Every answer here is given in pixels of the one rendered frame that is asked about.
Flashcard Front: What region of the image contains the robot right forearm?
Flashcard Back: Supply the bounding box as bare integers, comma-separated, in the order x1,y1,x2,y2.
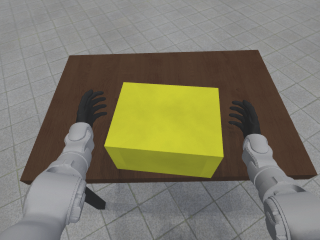
241,134,320,205

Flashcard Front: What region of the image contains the robot right hand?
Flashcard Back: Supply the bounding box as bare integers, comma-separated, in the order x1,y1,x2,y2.
228,100,261,139

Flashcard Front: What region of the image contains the robot left upper arm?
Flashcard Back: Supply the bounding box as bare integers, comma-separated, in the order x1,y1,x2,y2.
0,171,87,240

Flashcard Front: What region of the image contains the table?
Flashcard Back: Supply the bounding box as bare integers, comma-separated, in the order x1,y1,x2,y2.
20,50,318,210

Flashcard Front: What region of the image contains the robot left hand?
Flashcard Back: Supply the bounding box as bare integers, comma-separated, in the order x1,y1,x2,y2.
75,89,107,128

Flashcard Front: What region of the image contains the robot right upper arm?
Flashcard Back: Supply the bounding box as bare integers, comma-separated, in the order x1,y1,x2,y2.
263,191,320,240

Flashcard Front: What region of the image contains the robot left forearm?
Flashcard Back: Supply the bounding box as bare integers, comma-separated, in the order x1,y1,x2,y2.
23,122,95,216

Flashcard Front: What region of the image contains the carton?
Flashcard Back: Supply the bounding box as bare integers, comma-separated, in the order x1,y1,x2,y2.
104,82,224,178

